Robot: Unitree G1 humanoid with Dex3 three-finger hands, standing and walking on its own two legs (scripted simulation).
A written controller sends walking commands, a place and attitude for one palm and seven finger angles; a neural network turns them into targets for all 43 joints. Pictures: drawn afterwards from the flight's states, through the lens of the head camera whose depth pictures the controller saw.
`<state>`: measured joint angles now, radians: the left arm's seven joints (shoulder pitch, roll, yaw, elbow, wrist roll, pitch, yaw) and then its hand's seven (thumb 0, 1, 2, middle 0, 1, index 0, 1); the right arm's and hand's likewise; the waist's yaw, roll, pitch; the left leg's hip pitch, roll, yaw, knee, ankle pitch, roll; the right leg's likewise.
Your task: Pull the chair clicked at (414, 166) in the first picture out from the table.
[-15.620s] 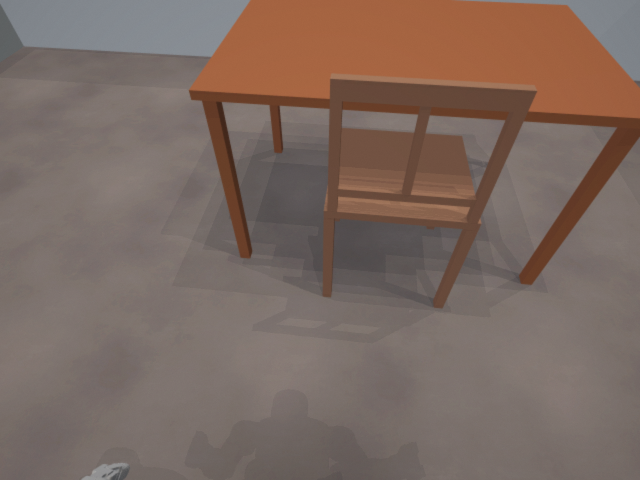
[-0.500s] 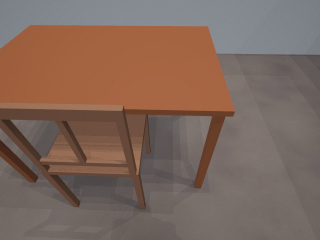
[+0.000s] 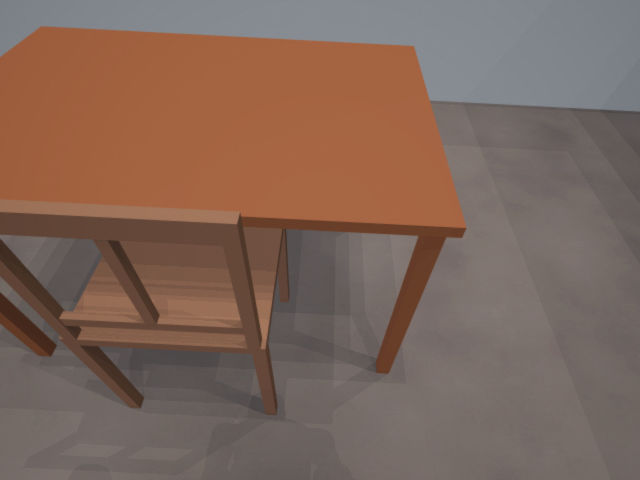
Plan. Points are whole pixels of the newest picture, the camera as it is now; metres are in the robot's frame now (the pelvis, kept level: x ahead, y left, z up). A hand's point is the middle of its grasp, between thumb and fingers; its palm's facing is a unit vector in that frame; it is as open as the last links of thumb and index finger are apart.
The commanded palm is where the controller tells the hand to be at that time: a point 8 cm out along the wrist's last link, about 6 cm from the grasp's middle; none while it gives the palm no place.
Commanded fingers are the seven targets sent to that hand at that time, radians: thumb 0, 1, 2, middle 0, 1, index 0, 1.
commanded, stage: look again from close up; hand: left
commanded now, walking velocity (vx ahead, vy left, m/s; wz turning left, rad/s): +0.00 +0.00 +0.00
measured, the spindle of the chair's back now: (131, 282) +0.43 +0.36 -0.10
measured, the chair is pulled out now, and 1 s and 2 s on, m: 0.00 0.00 0.00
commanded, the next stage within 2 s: raise the hand toward the chair's back in 0.08 s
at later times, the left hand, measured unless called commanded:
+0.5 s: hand (215, 423) +0.19 +0.14 -0.03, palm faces -0.01 -1.00 -0.01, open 8.4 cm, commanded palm +0.12 +0.22 -0.07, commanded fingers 0.00 0.50 0.73 -0.16 -0.24 -0.16 -0.24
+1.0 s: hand (196, 449) +0.17 +0.17 -0.06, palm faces +0.04 -1.00 -0.04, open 12.7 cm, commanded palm +0.13 +0.22 -0.05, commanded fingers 0.00 -0.08 0.48 -0.10 -0.15 -0.10 -0.15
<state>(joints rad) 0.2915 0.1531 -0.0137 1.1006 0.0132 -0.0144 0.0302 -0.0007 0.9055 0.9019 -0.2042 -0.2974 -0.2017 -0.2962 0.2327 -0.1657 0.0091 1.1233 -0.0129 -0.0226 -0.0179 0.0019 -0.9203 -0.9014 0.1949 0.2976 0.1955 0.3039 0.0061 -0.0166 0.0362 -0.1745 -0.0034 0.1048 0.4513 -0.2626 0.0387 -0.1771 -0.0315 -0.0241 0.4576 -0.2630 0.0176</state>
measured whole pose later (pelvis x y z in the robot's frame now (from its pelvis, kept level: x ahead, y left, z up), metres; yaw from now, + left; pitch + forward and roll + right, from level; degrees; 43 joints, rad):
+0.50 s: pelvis -0.03 -0.03 -0.07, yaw +2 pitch +13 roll +1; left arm 0.36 0.17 0.14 0.10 -0.23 -0.52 -0.27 0.00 0.73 0.82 -0.18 -0.27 -0.18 -0.27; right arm 0.20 -0.27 -0.08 0.61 -0.01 -0.36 0.04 0.01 -0.91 -0.90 0.20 0.30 0.20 0.30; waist -0.04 -0.04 -0.15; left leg -0.79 0.03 0.07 1.04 -0.45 0.00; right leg -0.79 -0.03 -0.05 1.07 -0.50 -0.03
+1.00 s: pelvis -0.05 -0.04 -0.11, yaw +3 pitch +16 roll -1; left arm 0.36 0.25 0.22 -0.04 -0.33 -0.30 -0.33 0.00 0.14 0.58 -0.13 -0.18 -0.13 -0.18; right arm 0.21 -0.19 0.00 0.63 0.02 -0.29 -0.06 0.01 -0.90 -0.90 0.20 0.30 0.20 0.31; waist 0.01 0.05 -0.11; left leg -1.02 0.05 -0.02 1.27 -0.53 -0.02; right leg -0.98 -0.01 -0.12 1.24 -0.55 -0.06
